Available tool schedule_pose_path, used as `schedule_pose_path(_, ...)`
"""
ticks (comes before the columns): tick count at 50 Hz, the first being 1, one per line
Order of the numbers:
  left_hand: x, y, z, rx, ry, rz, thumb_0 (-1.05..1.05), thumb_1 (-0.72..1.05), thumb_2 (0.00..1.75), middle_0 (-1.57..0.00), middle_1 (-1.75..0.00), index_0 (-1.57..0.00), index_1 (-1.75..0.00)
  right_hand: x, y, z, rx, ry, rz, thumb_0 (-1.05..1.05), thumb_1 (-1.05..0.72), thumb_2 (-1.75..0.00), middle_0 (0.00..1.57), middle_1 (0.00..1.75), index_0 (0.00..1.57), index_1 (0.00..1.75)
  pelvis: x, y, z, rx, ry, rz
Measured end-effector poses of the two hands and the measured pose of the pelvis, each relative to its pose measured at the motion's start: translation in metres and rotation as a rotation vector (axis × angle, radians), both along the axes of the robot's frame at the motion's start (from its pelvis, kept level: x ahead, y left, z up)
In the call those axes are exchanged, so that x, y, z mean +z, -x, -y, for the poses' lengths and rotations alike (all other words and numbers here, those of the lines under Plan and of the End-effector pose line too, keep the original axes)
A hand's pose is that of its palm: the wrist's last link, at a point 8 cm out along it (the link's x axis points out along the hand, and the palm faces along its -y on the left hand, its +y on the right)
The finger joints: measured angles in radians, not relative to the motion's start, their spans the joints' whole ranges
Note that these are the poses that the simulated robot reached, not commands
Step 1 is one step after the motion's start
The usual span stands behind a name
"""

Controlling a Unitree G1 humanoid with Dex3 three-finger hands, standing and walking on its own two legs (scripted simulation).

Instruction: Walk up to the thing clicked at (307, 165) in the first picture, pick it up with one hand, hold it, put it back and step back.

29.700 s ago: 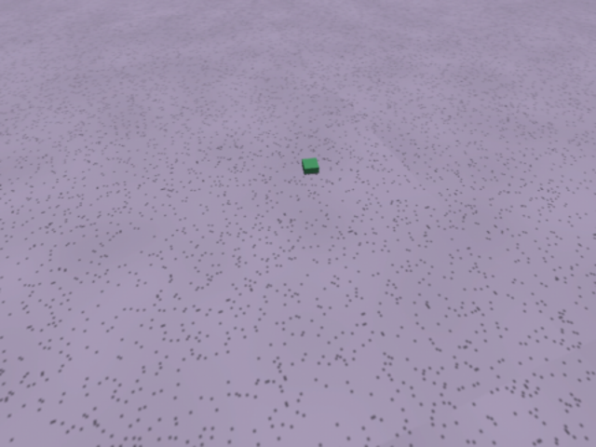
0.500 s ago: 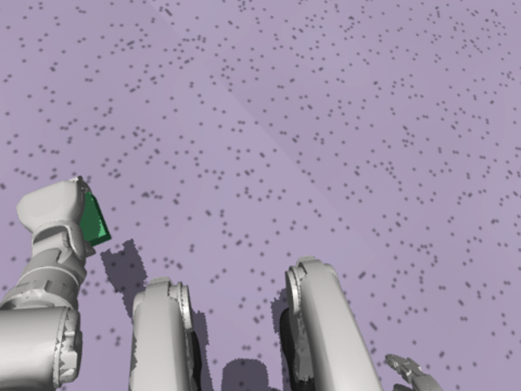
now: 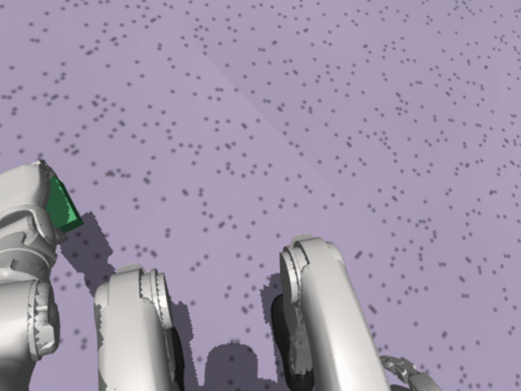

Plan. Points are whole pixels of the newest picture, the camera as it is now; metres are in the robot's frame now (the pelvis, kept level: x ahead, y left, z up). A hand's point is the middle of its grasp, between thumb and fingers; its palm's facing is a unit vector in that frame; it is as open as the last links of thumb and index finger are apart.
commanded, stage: crouch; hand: left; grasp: from above
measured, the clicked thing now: (45, 211) +0.44 +0.30 -0.20
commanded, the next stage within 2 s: lower in 0.22 s
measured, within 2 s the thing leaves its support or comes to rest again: rests again in 1.72 s
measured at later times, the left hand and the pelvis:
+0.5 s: hand (53, 217) +0.43 +0.30 -0.23, palm faces -0.42 -0.19 -0.89, open 11.1 cm; pelvis +0.00 +0.00 -0.04, yaw -2 degrees
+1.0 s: hand (71, 219) +0.44 +0.29 -0.29, palm faces -0.42 -0.21 -0.88, open 11.1 cm; pelvis +0.01 +0.01 -0.07, yaw -5 degrees
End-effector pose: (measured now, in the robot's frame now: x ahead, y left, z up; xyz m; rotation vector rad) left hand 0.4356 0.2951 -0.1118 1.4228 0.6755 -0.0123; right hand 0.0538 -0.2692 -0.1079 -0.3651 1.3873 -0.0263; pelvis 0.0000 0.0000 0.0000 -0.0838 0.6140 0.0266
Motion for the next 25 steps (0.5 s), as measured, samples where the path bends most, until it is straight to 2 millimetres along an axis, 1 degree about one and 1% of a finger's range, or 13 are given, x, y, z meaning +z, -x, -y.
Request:
schedule_pose_path(6, -0.017, 0.000, 0.000, 0.004, 0.004, -0.006, 0.00, -0.16, 0.58, -0.63, -0.56, -0.64, -0.57, -0.016, 0.011, -0.005, 0.006, -0.023, -0.024, 0.00, -0.90, -0.89, 0.20, 0.30, 0.20, 0.30, -0.016, 0.002, -0.001, -0.002, 0.002, 0.014)
schedule_pose_path(12, -0.032, -0.001, -0.001, -0.001, 0.006, -0.007, 0.00, -0.17, 0.58, -0.64, -0.55, -0.65, -0.57, -0.027, 0.016, -0.006, 0.015, -0.033, -0.039, 0.00, -0.90, -0.89, 0.20, 0.30, 0.20, 0.30, -0.028, 0.002, -0.001, -0.005, 0.006, 0.024)
schedule_pose_path(21, -0.046, -0.003, -0.003, 0.005, 0.008, -0.006, 0.00, -0.18, 0.59, -0.65, -0.56, -0.66, -0.57, -0.034, 0.014, -0.004, 0.033, -0.036, -0.049, 0.00, -0.90, -0.89, 0.20, 0.30, 0.20, 0.30, -0.039, -0.001, -0.001, -0.012, 0.014, 0.030)
schedule_pose_path(25, -0.057, -0.004, -0.004, 0.002, 0.015, -0.028, 0.00, -0.19, 0.60, -0.65, -0.56, -0.66, -0.57, -0.035, 0.012, -0.002, 0.051, -0.029, -0.049, 0.00, -0.91, -0.90, 0.20, 0.30, 0.20, 0.30, -0.044, -0.001, -0.001, -0.016, 0.020, 0.036)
